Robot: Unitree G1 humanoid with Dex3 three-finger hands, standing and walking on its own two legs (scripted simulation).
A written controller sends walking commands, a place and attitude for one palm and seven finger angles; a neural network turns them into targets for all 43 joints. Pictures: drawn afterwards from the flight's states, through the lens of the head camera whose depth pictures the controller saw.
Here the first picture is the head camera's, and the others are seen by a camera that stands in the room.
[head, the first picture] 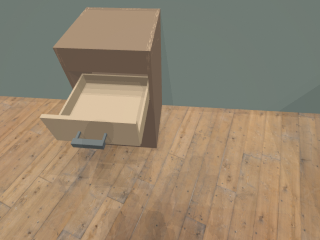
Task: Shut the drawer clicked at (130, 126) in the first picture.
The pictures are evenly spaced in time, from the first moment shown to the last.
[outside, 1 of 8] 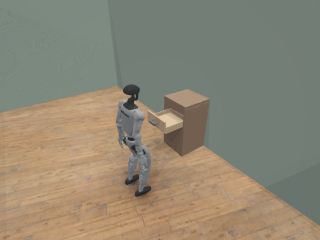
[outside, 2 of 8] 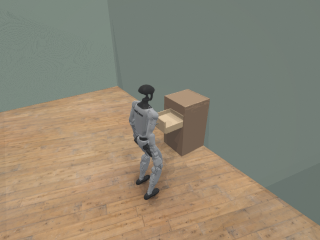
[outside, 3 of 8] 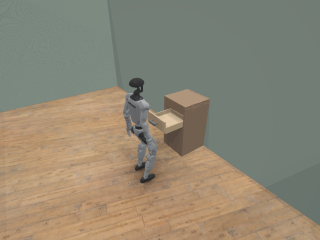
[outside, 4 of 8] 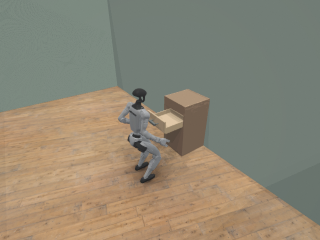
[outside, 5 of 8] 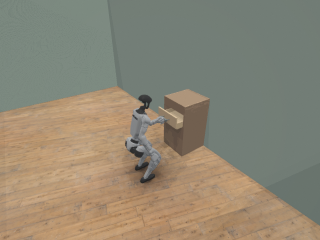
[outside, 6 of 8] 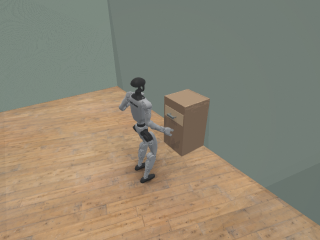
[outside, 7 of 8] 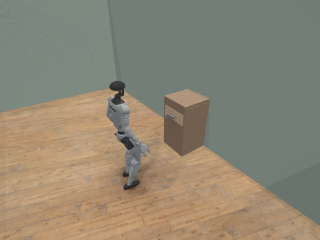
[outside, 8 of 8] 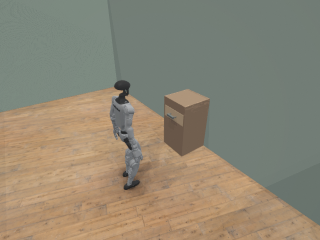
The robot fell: no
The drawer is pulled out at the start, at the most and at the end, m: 0.30 0.30 0.00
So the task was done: yes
